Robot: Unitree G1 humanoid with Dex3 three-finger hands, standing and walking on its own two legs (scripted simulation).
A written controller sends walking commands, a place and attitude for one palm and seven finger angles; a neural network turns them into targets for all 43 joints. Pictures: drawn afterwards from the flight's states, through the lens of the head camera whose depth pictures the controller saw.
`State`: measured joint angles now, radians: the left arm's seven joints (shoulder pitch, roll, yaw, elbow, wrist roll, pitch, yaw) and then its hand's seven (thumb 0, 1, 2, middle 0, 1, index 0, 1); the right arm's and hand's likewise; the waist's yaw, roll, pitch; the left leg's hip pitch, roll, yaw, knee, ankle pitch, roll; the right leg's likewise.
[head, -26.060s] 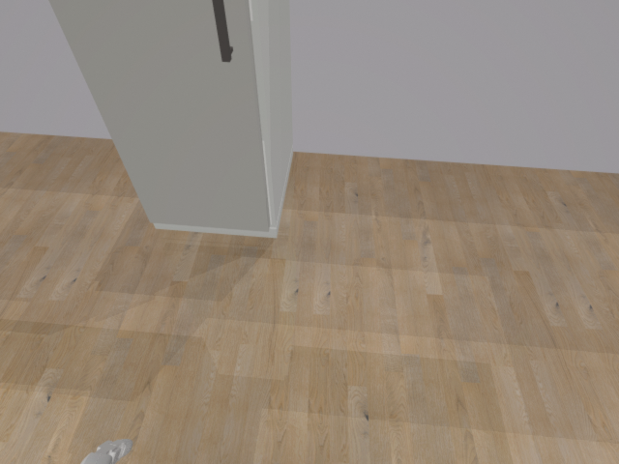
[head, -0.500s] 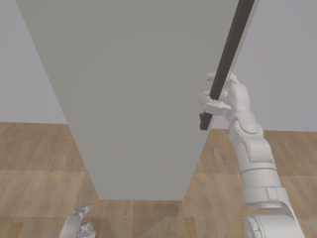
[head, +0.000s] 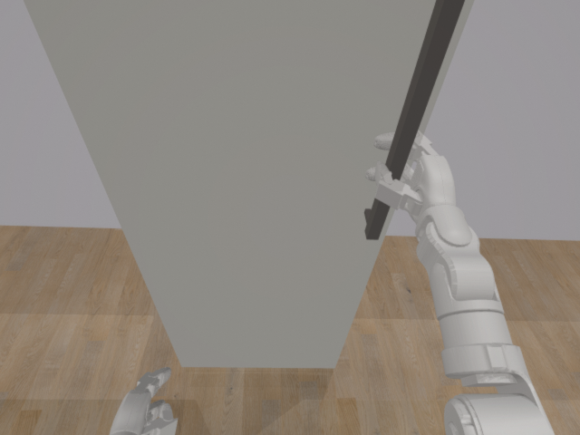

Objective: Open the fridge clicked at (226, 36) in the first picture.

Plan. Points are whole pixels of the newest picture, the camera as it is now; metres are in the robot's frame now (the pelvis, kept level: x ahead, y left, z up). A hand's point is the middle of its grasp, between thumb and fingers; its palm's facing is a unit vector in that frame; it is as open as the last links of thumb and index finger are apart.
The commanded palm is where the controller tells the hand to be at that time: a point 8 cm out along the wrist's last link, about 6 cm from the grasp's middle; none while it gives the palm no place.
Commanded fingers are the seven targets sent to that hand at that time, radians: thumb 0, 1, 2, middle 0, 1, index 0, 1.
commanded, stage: grip the handle and tug to test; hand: right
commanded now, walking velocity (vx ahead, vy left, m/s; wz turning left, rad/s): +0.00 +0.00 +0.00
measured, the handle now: (398, 135) +0.45 -0.11 +0.22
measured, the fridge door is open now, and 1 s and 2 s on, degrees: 0 16 37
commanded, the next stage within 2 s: pull the door a little, standing still in 0.36 s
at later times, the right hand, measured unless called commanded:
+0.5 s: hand (385, 198) +0.37 -0.09 +0.18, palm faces -0.09 +1.00 -0.01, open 6.0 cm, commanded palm +0.34 -0.14 +0.18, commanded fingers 0.00 -0.90 -0.90 0.45 1.40 0.45 1.40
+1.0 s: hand (381, 260) +0.27 -0.08 +0.17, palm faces -0.14 +0.98 -0.13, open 6.4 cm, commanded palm +0.25 -0.13 +0.18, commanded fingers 0.00 -0.90 -0.90 0.45 1.40 0.45 1.40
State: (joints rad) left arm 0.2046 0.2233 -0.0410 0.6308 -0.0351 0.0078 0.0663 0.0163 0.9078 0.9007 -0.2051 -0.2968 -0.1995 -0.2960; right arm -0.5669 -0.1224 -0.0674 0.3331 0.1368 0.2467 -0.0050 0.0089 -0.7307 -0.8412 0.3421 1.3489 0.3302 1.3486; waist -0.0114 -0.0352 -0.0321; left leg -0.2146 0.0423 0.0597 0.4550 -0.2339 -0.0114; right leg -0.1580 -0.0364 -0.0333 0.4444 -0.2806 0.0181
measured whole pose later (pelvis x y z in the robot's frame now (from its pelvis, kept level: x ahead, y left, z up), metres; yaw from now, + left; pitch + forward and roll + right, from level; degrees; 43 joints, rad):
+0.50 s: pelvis +0.02 +0.00 +0.00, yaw +1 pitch +0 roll +0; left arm 0.19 0.23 -0.04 0.59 -0.03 0.06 0.05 0.02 0.91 0.90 -0.20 -0.30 -0.20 -0.30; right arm -0.34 -0.12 -0.05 0.01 0.16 0.35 0.03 0.00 -0.73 -0.80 0.33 1.36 0.31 1.33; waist -0.01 -0.04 -0.05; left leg -0.18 0.03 0.05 0.45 -0.26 -0.02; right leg -0.12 -0.04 -0.05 0.43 -0.31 0.02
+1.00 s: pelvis +0.00 -0.01 +0.00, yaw +0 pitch +0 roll +1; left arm 0.11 0.20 -0.05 0.51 0.01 0.14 0.06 0.02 0.91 0.90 -0.21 -0.30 -0.20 -0.30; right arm 0.04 -0.16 0.14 -0.38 0.08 0.13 -0.02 -0.02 -0.66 -0.76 0.40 1.38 0.29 1.32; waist 0.01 -0.06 -0.02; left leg -0.21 0.03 0.06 0.43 -0.22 -0.02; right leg -0.18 -0.04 -0.03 0.47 -0.29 0.01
